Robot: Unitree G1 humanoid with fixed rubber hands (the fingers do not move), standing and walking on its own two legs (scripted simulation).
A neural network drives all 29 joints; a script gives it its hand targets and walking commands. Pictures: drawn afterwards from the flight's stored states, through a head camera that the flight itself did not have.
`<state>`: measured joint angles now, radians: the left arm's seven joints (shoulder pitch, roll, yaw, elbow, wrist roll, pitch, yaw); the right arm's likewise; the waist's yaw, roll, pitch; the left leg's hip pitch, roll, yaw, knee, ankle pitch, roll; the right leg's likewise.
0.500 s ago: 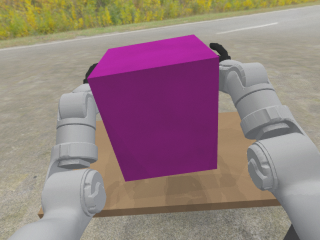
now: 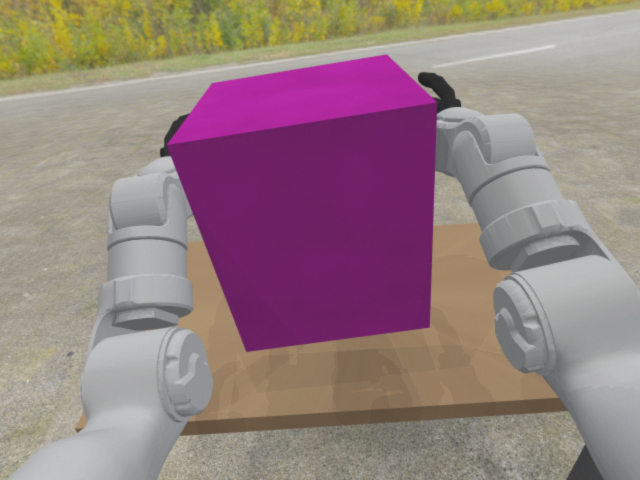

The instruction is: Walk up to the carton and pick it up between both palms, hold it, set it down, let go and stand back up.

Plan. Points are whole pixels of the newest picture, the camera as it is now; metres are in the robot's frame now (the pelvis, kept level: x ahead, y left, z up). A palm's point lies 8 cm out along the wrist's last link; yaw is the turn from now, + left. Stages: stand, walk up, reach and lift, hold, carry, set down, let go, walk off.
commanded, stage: set down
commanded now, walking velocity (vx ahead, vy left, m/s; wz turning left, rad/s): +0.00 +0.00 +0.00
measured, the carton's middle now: (317, 201) +0.36 +0.01 +0.28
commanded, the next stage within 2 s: none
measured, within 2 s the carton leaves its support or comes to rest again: neither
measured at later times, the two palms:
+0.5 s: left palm (176, 185) +0.40 +0.18 +0.29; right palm (419, 157) +0.41 -0.12 +0.30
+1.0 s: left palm (180, 210) +0.41 +0.19 +0.25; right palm (407, 182) +0.43 -0.11 +0.26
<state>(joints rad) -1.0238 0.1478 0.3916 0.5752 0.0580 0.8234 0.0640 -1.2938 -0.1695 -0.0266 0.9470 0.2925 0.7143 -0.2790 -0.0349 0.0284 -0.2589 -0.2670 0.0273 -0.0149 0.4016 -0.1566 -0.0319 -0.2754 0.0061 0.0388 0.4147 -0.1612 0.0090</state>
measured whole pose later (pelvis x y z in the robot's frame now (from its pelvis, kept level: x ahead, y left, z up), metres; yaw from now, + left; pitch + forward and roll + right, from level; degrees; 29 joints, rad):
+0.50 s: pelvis +0.01 +0.00 +0.00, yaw +0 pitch +1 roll +0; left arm -1.09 0.13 0.45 0.76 0.25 0.59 -0.01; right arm -1.19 -0.13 -0.08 1.07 0.25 0.35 -0.22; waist -0.03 -0.05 -0.21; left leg -0.25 0.03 -0.01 0.40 -0.17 -0.03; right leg -0.26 0.01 0.04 0.41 -0.17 0.01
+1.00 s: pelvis +0.01 +0.00 +0.00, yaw +0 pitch +1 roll +0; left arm -1.03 0.11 0.43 0.75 0.25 0.53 0.01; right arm -1.14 -0.13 -0.06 1.09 0.25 0.26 -0.20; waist 0.00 -0.05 -0.16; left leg -0.25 0.03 -0.01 0.40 -0.17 -0.03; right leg -0.26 0.01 0.04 0.41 -0.17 0.01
